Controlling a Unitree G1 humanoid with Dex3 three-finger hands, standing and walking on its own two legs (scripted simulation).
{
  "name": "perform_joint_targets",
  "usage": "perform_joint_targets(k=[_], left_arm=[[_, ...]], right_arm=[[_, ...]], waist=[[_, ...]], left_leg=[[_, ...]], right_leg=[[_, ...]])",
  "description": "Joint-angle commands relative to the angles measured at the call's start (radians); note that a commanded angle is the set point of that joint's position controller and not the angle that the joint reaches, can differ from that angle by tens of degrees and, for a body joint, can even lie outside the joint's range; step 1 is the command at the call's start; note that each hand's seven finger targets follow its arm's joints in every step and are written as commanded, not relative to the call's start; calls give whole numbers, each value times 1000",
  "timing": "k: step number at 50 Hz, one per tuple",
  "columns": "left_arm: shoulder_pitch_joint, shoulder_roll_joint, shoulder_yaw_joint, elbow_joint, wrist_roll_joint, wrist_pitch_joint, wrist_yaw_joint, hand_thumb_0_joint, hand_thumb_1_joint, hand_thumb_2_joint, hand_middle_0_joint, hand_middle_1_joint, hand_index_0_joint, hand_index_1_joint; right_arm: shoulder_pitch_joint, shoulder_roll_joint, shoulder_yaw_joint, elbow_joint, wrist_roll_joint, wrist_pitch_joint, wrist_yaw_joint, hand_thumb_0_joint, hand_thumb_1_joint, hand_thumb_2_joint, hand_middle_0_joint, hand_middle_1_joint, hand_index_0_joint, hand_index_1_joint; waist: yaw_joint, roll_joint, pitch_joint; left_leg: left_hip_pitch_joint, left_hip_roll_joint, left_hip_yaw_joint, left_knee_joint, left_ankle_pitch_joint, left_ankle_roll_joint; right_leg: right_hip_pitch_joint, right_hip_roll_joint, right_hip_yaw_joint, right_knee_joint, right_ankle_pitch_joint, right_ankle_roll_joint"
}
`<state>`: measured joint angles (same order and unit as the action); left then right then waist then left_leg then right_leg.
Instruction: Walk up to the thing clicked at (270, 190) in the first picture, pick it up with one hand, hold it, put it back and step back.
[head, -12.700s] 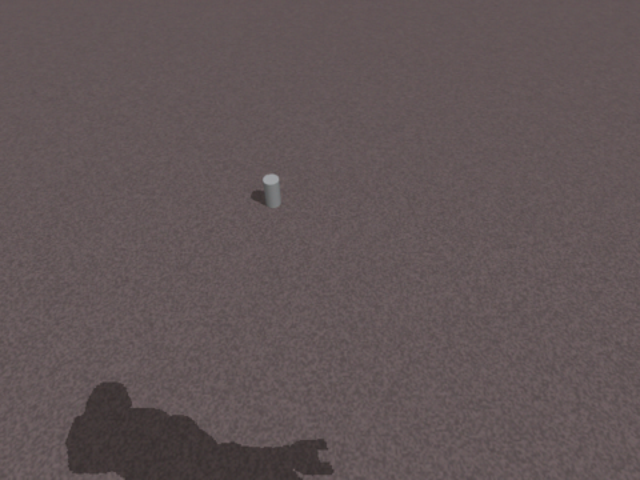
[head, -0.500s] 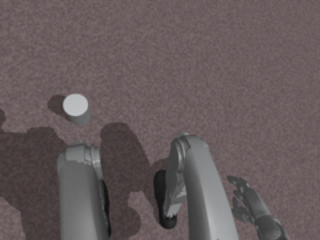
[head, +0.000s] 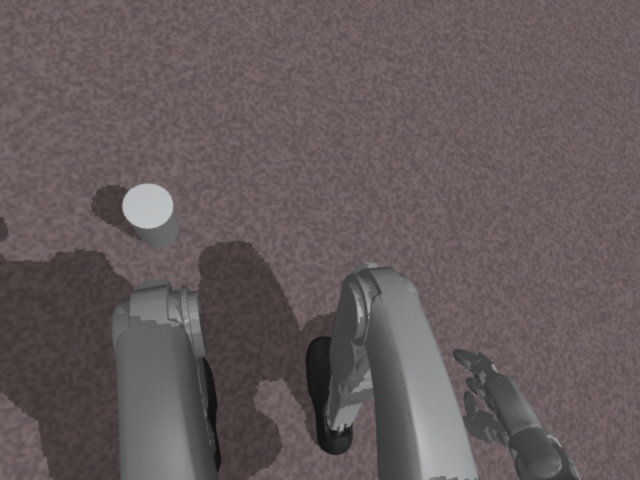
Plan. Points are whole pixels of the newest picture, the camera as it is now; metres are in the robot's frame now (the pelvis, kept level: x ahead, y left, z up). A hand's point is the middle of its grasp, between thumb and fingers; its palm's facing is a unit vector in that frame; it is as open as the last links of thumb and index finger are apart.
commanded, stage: go down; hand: left
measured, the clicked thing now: (154, 218) +0.45 +0.21 -0.30
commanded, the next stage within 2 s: none
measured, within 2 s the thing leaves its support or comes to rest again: neither
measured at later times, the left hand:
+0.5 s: hand out of the picture +0.40 +0.43 +0.02, palm faces +0.06 -1.00 -0.07, open 17.5 cm
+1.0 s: hand out of the picture +0.40 +0.43 +0.02, palm faces +0.06 -1.00 -0.06, open 17.5 cm
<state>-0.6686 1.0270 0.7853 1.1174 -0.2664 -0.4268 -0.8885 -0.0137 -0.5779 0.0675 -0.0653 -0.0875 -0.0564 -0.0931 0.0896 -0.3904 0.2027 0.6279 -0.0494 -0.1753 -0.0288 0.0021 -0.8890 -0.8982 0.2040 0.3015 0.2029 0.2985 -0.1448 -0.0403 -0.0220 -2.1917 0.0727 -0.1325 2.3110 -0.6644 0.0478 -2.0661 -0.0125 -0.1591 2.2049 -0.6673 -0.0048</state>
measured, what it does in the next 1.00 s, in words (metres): stands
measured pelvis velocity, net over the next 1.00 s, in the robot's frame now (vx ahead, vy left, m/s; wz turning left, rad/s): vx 0.00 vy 0.00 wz -0.01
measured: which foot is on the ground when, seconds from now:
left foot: down 0.00-1.00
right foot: down 0.00-1.00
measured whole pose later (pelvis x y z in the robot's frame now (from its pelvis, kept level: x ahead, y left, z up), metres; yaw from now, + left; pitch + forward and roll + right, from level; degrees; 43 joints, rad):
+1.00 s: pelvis +0.00 +0.00 +0.00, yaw +0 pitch +30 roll -11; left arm -0.68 1.05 0.78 1.15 -0.28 -0.42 -0.89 -0.01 -0.58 0.08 -0.06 -0.09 -0.05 -0.09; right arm 0.09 -0.39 0.21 0.62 -0.05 -0.18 -0.03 0.00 -0.88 -0.90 0.20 0.30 0.20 0.30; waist -0.15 -0.04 -0.03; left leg -2.19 0.07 -0.13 2.31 -0.66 0.05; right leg -2.06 -0.01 -0.16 2.20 -0.66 0.00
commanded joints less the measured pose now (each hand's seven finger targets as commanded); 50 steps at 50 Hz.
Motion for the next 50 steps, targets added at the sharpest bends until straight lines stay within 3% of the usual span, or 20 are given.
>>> perform_joint_targets(k=[1,2,8,10,16,20,26,29,34,39,40,41,45,49,50], left_arm=[[-228,411,58,-180,-39,-58,2,0,-567,60,-67,-81,-59,-84],[-242,425,59,-183,-36,-60,2,0,-568,69,-61,-84,-55,-87],[-229,448,62,-254,-16,-48,10,0,-585,59,-72,-78,-60,-85],[-203,416,50,-246,-21,-38,10,0,-599,54,-78,-86,-67,-93],[-214,430,74,-232,-35,-40,10,0,-566,77,-65,-91,-55,-96],[-183,396,52,-134,-33,-40,0,0,-545,87,-55,-88,-48,-92],[-215,412,53,-155,-41,-53,-7,0,-550,74,-59,-78,-50,-83],[-246,475,81,-257,-34,-63,1,0,-555,69,-64,-80,-55,-85],[-217,463,82,-303,-22,-41,15,0,-570,81,-71,-92,-55,-104],[-193,419,63,-265,-21,-18,20,0,-578,88,-65,-93,-51,-103],[-188,405,52,-242,-18,-14,20,0,-570,89,-67,-92,-52,-104],[-173,410,58,-227,-18,-14,19,0,-567,89,-61,-87,-48,-97],[-161,348,32,-121,-41,-23,1,0,-570,76,-61,-80,-52,-86],[-207,382,31,-127,-42,-49,-3,0,-562,61,-52,-74,-51,-72],[-203,394,42,-127,-39,-52,0,0,-573,59,-58,-74,-55,-74]], right_arm=[[124,-264,-89,-37,8,-31,-16,0,-882,-896,200,299,200,299],[121,-268,-92,-35,9,-30,-18,0,-882,-896,200,299,200,299],[136,-268,-98,-30,6,-26,-20,0,-887,-898,200,299,200,299],[131,-269,-104,-35,9,-27,-20,0,-886,-897,200,299,199,299],[131,-260,-94,-29,15,-28,-23,0,-881,-896,200,299,199,299],[127,-263,-87,-35,13,-28,-22,0,-878,-896,200,299,199,299],[126,-264,-84,-42,5,-33,-17,0,-877,-895,200,299,200,299],[136,-275,-90,-36,3,-30,-19,0,-880,-896,200,300,200,300],[150,-271,-99,-24,4,-24,-20,0,-884,-898,200,299,199,299],[127,-264,-101,-28,12,-21,-24,0,-880,-897,200,299,199,299],[137,-260,-101,-29,13,-19,-23,0,-881,-897,200,299,199,299],[131,-264,-97,-30,14,-20,-24,0,-878,-896,200,299,199,299],[119,-259,-88,-45,15,-25,-19,0,-875,-895,200,299,199,299],[115,-263,-80,-48,9,-32,-16,0,-880,-894,200,300,200,300],[114,-267,-81,-49,9,-32,-15,0,-878,-894,200,300,200,300]], waist=[[7,316,-611],[5,319,-610],[36,417,-694],[37,429,-677],[19,371,-618],[-2,321,-553],[0,291,-602],[31,389,-695],[43,463,-750],[31,428,-632],[18,404,-611],[24,397,-592],[-16,282,-517],[-17,282,-544],[-3,283,-555]], left_leg=[[510,-18,-2,-286,105,-18],[512,-15,-7,-291,74,-18],[603,-15,-6,-318,124,-32],[625,-13,-19,-326,137,-37],[566,-17,-22,-311,126,-26],[511,-17,-25,-305,93,-20],[477,-18,6,-268,108,-14],[590,-14,-2,-286,170,-28],[694,-13,-21,-310,243,-43],[616,-14,-30,-334,145,-36],[588,-17,-28,-334,120,-32],[580,-17,-31,-335,130,-32],[476,-19,-24,-305,72,-16],[467,-18,-10,-285,60,-12],[483,-17,-14,-290,67,-15]], right_leg=[[241,53,6,-199,102,-38],[217,54,6,-198,80,-38],[225,51,5,-186,113,-44],[183,48,2,-179,115,-47],[190,48,4,-183,114,-43],[184,50,-2,-184,96,-42],[262,58,7,-206,110,-34],[256,54,5,-182,141,-40],[215,49,2,-167,167,-47],[168,47,2,-179,117,-45],[171,48,-1,-189,105,-44],[169,47,-3,-179,115,-45],[187,53,-6,-202,84,-37],[220,58,-5,-206,79,-34],[215,56,-4,-198,81,-35]])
